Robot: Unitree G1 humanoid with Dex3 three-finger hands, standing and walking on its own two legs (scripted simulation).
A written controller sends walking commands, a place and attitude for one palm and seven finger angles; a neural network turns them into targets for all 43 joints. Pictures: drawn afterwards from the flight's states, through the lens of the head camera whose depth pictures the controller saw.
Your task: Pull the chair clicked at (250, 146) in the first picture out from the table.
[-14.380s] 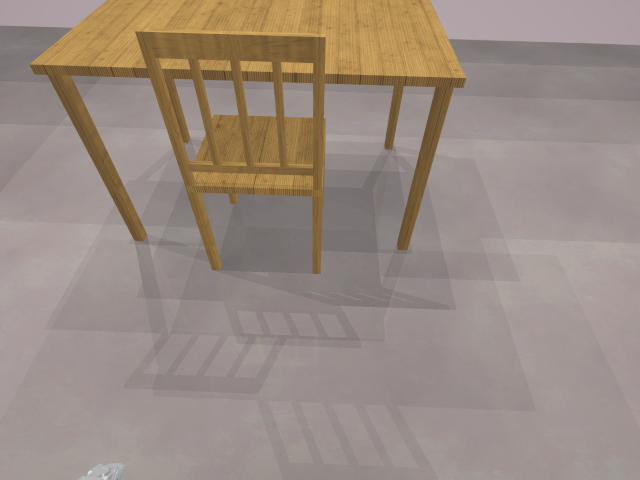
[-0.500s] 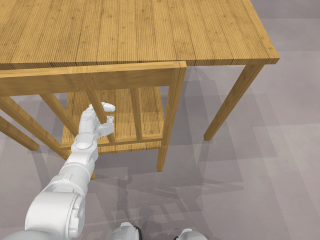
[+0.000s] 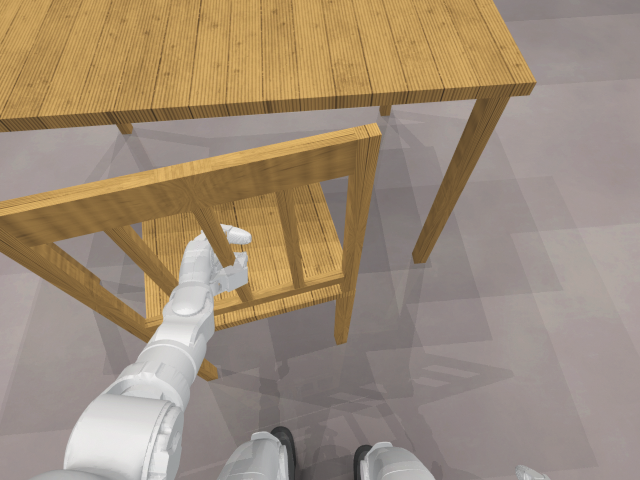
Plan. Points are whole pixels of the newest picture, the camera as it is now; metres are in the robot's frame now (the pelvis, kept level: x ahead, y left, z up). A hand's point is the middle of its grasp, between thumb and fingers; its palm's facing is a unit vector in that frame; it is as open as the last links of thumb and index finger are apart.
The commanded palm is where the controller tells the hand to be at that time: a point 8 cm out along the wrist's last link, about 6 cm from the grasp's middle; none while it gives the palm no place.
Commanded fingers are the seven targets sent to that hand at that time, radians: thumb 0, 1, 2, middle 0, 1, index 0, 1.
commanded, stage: step backward, pulling the chair out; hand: left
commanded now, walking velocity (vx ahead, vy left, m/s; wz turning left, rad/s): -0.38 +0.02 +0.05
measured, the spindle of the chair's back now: (228, 260) +0.42 +0.13 -0.08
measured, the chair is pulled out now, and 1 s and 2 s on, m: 0.15 0.23 0.31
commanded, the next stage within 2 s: none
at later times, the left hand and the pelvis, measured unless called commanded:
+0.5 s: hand (231, 310) +0.33 +0.12 -0.06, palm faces -0.02 -0.98 -0.18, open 5.3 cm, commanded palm +0.34 +0.17 -0.05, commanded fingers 0.00 0.90 0.90 -0.50 -1.45 -0.50 -1.45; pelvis -0.02 +0.00 +0.00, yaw +0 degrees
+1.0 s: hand (230, 323) +0.31 +0.12 -0.06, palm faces +0.04 -0.98 -0.18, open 5.3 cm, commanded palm +0.32 +0.17 -0.06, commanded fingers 0.00 0.90 0.90 -0.50 -1.45 -0.50 -1.45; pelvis -0.07 -0.01 +0.00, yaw +2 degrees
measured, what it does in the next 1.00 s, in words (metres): lifts its left foot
